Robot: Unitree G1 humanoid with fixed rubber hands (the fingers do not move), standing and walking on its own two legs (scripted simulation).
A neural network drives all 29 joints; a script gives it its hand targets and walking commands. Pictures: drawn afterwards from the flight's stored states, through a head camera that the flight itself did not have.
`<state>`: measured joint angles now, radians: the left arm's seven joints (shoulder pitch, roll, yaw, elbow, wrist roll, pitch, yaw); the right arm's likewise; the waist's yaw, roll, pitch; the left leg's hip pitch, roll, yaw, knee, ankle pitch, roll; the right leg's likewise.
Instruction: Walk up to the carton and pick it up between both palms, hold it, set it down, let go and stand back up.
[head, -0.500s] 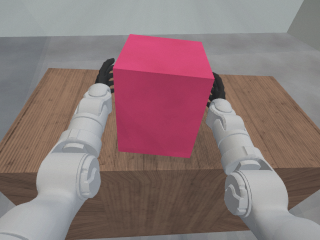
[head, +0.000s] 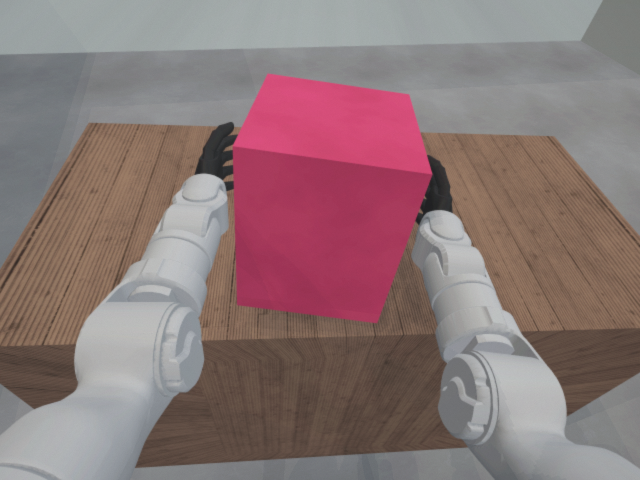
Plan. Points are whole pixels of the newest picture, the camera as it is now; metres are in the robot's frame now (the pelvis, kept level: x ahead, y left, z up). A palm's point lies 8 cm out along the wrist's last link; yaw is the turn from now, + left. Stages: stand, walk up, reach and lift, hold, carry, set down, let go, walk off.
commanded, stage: set down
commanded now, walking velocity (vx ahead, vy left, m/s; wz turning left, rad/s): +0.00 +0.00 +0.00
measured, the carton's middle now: (323, 199) +0.46 -0.04 +0.11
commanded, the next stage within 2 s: none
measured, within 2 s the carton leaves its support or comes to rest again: rests again in 0.82 s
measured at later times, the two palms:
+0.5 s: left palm (218, 200) +0.45 +0.11 +0.12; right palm (430, 234) +0.40 -0.18 +0.10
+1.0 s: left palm (214, 214) +0.44 +0.11 +0.10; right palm (426, 244) +0.39 -0.17 +0.09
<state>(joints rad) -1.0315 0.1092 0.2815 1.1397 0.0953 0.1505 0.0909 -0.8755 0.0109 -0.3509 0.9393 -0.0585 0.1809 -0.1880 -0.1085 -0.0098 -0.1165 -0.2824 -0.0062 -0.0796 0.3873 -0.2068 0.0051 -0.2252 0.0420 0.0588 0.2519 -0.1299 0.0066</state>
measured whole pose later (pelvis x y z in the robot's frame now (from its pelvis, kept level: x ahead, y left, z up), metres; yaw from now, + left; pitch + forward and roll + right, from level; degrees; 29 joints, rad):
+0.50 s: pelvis +0.00 +0.00 +0.00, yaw -1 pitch +8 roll -2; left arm -0.97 0.07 0.32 1.11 0.15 0.07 0.08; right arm -0.79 0.06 -0.44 0.88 -0.18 0.09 -0.15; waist -0.09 -0.01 -0.11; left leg -0.30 0.00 -0.06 0.38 -0.21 0.01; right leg -0.25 0.04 0.05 0.25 -0.13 0.01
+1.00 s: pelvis +0.00 +0.00 +0.00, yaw -1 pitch +5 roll -1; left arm -0.93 0.00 0.48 1.05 0.30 0.01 0.02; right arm -0.76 0.15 -0.64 0.82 -0.40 -0.05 -0.09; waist -0.06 -0.03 -0.04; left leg -0.25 -0.01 -0.03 0.34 -0.19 0.01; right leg -0.22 0.02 0.04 0.26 -0.13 0.01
